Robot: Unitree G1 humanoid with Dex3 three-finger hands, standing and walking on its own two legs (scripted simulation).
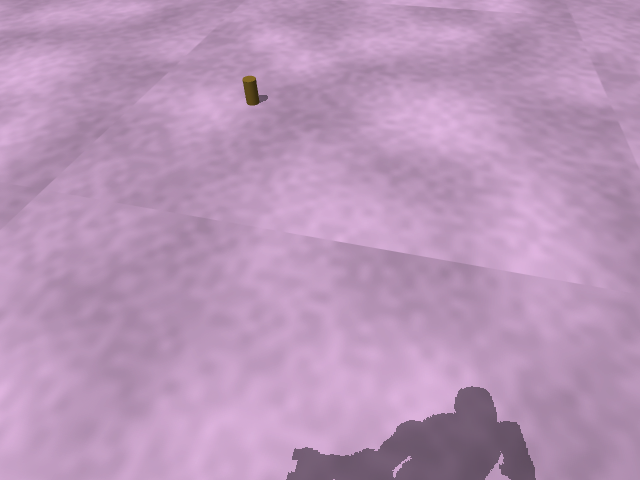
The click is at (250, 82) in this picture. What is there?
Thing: squat round
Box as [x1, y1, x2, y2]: [242, 76, 258, 105]
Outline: 246,76 242,79 246,101 248,104 253,105 258,103 255,77
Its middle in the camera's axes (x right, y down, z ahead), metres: -0.44 -0.88 +2.35
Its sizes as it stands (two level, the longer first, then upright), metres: 0.078 0.078 0.150
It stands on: the floor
